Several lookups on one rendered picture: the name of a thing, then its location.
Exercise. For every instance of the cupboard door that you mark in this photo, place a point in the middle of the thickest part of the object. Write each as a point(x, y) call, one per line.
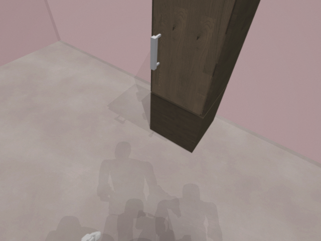
point(192, 33)

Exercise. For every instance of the handle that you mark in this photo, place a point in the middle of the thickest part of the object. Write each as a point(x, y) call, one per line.
point(153, 51)

